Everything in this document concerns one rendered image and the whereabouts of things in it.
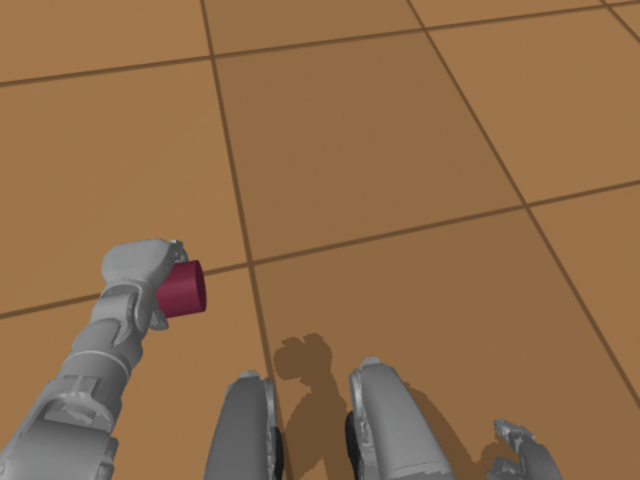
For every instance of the right robot foot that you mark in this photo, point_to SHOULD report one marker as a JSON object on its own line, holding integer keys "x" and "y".
{"x": 352, "y": 445}

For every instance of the right robot hand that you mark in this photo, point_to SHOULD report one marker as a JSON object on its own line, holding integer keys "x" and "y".
{"x": 536, "y": 463}

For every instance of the left robot hand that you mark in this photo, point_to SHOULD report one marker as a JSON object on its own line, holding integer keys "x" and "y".
{"x": 149, "y": 261}

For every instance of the left robot arm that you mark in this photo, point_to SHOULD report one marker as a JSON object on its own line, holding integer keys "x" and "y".
{"x": 66, "y": 433}

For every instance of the can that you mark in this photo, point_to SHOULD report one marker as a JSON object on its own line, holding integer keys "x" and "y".
{"x": 183, "y": 292}

